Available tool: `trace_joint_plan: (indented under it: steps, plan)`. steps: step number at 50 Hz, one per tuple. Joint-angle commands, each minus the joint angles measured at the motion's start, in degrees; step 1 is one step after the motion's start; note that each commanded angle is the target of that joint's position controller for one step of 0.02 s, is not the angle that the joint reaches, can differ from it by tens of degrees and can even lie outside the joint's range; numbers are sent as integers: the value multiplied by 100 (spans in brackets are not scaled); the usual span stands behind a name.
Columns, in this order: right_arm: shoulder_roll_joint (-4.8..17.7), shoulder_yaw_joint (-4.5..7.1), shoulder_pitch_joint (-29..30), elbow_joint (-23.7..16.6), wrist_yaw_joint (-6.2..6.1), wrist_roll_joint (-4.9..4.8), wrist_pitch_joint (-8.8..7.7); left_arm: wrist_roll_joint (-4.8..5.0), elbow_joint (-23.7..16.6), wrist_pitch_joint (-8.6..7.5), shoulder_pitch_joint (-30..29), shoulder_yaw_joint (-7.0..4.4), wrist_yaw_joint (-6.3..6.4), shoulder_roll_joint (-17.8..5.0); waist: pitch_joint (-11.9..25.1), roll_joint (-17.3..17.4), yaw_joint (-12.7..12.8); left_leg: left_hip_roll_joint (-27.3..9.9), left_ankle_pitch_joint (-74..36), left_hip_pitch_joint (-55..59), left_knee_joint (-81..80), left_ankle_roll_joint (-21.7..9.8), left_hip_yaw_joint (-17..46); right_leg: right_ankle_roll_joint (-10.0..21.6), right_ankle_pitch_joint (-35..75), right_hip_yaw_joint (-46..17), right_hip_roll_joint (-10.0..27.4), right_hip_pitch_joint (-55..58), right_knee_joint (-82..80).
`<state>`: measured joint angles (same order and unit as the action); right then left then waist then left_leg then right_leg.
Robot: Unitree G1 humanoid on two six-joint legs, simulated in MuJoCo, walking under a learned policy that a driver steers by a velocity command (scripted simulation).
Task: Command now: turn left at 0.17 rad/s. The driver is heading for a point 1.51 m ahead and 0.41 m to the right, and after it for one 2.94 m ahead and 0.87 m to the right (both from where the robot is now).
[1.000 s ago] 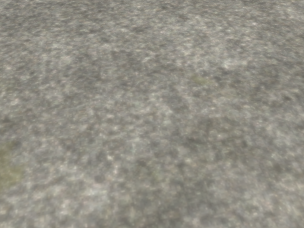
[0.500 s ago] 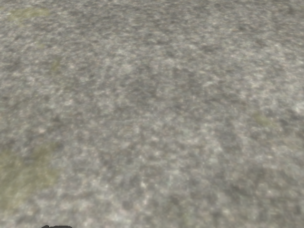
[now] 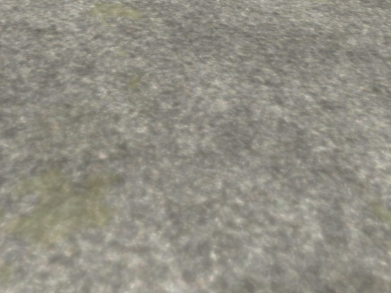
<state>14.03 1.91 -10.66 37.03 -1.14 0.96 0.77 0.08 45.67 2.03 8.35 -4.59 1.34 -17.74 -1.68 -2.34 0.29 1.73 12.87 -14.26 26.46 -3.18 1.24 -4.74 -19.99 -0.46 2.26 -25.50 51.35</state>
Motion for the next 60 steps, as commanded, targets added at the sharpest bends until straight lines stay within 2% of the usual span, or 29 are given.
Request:
trace_joint_plan:
  steps: [1,3,4,5,6,7,8,9,10,11,14,23,42,60]
  plan:
    - [903,243,71,-234,-3,5,-37,19,-405,-83,-332,18,-36,-274,546,1061,-182,-1366,-1974,653,-561,-996,1171,-13,-239,-39,67,303,-872]
    - [859,220,114,-137,30,-23,-22,45,-349,-91,-243,21,-41,-328,468,1043,-179,-1392,-1833,566,-527,-1029,1354,36,-181,-10,35,588,-1438]
    - [795,190,206,-90,40,-59,-21,37,-285,-107,-119,34,-47,-289,438,981,-69,-1321,-1775,491,-453,-958,1354,85,175,22,10,850,-1990]
    - [724,161,231,-15,48,-102,-27,-8,-206,-139,42,63,-61,-236,412,868,72,-1205,-1682,350,-393,-794,1292,164,1014,34,1,1284,-2816]
    - [645,135,82,66,52,-88,-70,-91,-163,-169,134,65,-63,-351,506,667,60,-1051,-1389,180,-370,-542,1248,267,1825,-197,162,1787,-3067]
    - [584,115,-79,103,77,22,-133,-136,-160,-181,221,17,-40,-676,638,169,-120,-723,-873,-43,-147,-285,981,422,2934,-547,570,2186,-2842]
    - [593,148,-247,131,102,30,-171,-50,-34,-183,81,-50,-55,-842,610,-472,-354,-361,-453,45,-283,-78,574,647,2308,-419,520,1854,-2554]
    - [701,147,97,179,94,63,-166,-19,-80,-206,-41,18,-94,-487,518,-309,-93,-278,-354,292,-168,63,463,677,1637,-391,387,1505,-2678]
    - [703,172,312,154,75,30,-140,-62,-39,-234,-70,64,-98,-351,445,-239,-47,-274,-365,341,-89,71,428,613,1363,-380,352,1353,-2763]
    - [626,164,379,168,46,8,-95,-84,-9,-264,-112,78,-92,-350,390,-215,-46,-306,-499,367,-72,34,449,546,1326,-350,307,1279,-2795]
    - [557,175,294,274,13,5,-8,-72,138,-334,-12,119,-64,-302,288,-81,-30,-319,-582,357,-132,-9,482,475,1201,-285,250,1259,-2787]
    - [521,220,133,797,-44,-26,-48,-53,516,-311,52,176,21,-288,137,255,12,-307,-607,352,-239,107,435,496,990,-239,150,1301,-2822]
    - [486,163,14,1830,-105,-75,-94,-39,1248,-267,292,240,87,-168,28,233,11,-291,-654,404,-350,122,312,488,1039,-117,-23,1351,-2912]
    - [384,67,-102,2348,-110,-95,-90,-31,1563,-262,689,302,127,-27,-45,254,-9,-262,-593,332,-406,115,235,488,1040,-73,-84,1313,-2916]
